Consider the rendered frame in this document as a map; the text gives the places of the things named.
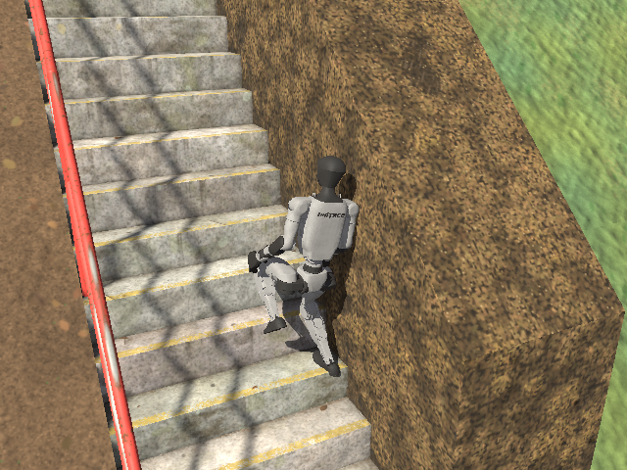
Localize stairs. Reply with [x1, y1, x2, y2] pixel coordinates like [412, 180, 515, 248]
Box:
[24, 0, 379, 470]

